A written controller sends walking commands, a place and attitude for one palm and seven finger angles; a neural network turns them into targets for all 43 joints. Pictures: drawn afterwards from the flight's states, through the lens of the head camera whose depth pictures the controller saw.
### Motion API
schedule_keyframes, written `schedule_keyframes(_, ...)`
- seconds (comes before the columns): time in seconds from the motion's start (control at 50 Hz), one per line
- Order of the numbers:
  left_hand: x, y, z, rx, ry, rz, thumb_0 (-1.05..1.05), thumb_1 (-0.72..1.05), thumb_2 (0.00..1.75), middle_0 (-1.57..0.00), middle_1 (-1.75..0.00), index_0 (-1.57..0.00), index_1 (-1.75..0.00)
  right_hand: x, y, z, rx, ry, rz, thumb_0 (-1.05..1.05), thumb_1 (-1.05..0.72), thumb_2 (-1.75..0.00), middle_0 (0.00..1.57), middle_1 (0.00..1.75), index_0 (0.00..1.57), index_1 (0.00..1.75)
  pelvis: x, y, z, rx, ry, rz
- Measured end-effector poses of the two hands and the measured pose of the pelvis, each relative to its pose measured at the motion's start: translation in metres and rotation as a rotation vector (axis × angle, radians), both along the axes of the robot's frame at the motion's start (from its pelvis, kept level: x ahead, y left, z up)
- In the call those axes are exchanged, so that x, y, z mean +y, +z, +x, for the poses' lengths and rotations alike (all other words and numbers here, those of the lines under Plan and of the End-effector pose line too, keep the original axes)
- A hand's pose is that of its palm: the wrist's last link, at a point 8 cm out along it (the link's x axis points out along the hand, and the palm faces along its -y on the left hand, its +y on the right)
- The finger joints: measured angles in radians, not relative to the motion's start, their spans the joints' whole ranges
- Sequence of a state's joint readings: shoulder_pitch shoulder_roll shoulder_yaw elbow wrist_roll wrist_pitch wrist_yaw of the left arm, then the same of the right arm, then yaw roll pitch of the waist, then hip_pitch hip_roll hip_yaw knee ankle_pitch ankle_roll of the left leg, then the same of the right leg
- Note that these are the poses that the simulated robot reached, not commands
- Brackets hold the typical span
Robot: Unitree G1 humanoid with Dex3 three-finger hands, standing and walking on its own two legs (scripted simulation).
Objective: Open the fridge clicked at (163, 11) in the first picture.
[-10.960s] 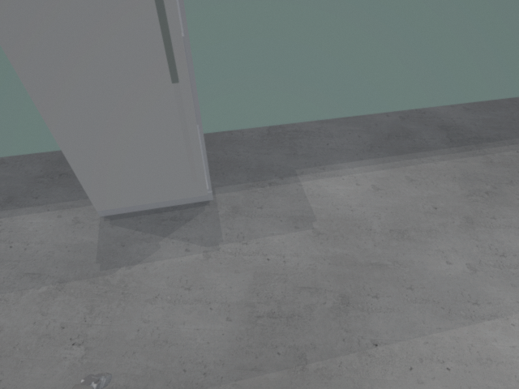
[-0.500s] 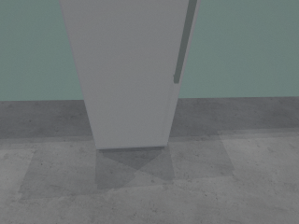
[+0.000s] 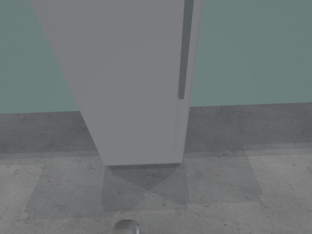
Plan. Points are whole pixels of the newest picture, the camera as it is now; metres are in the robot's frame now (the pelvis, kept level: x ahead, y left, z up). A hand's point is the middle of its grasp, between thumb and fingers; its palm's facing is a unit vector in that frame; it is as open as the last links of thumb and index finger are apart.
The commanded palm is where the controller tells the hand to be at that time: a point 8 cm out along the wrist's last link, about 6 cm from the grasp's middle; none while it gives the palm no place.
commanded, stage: take the last steps up to it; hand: right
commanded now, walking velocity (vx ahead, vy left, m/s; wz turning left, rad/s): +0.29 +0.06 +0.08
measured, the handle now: (184, 46) +0.68 -0.06 +0.17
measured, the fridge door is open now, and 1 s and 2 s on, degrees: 0 0 0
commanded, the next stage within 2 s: come to a stop and stand still in 0.30 s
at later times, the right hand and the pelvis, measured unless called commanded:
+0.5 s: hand (207, 212) +0.24 -0.14 -0.17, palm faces +0.01 +0.97 -0.23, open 7.2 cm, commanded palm none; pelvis +0.18 +0.04 -0.01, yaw +1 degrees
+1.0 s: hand (209, 225) +0.21 -0.14 -0.19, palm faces -0.01 +0.95 -0.30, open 7.4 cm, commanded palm none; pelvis +0.16 +0.06 -0.03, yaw +4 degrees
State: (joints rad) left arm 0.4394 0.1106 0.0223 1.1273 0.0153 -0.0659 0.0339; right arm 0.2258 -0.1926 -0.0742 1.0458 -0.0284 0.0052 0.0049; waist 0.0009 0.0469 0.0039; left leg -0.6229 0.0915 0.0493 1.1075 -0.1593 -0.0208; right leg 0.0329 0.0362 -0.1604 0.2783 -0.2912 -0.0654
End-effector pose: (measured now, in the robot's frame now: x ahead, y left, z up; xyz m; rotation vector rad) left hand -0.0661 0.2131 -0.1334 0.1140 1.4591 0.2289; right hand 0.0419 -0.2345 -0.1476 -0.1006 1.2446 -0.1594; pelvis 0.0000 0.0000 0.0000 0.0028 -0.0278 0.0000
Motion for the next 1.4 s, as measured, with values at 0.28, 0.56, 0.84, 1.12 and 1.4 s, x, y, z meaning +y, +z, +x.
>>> schedule_keyframes(0.28, -0.005, -0.02, 0.028, 0.287, 0.151, -0.122, 0.01, 0.91, 0.9, -0.21, -0.3, -0.2, -0.3, 0.063, -0.01, 0.202, -0.148, 0.152, -0.004, 0.0, -0.91, -0.9, 0.2, 0.3, 0.19, 0.3, 0.039, -0.028, 0.123, 0.008, 0.034, 0.003)
schedule_keyframes(0.56, 0.059, -0.016, 0.308, -0.205, -0.053, 0.011, 0.01, 0.94, 0.9, -0.2, -0.3, -0.2, -0.3, 0.046, 0.001, 0.187, 0.06, 0.041, -0.047, -0.01, -0.94, -0.9, 0.2, 0.3, 0.2, 0.3, 0.037, -0.007, 0.197, 0.014, 0.037, 0.017)
schedule_keyframes(0.84, 0.039, -0.01, 0.356, -0.303, -0.092, -0.004, 0.0, 0.92, 0.9, -0.2, -0.3, -0.2, -0.3, 0.029, -0.005, 0.183, 0.105, 0.012, -0.063, 0.0, -0.91, -0.9, 0.2, 0.3, 0.2, 0.3, 0.033, -0.011, 0.191, -0.009, 0.062, 0.005)
schedule_keyframes(1.12, 0.107, -0.024, 0.257, -0.274, -0.037, 0.013, 0.01, 0.92, 0.9, -0.2, -0.3, -0.2, -0.3, 0.071, -0.004, 0.135, -0.039, 0.065, -0.079, 0.0, -0.91, -0.9, 0.2, 0.3, 0.2, 0.3, 0.066, -0.023, 0.144, -0.059, 0.02, 0.035)
schedule_keyframes(1.4, 0.064, -0.013, 0.134, -0.079, -0.007, 0.022, 0.01, 0.91, 0.9, -0.2, -0.3, -0.2, -0.3, 0.041, -0.003, 0.125, -0.037, 0.077, -0.042, 0.01, -0.91, -0.9, 0.2, 0.3, 0.2, 0.3, 0.042, -0.013, 0.116, -0.01, 0.019, 0.006)
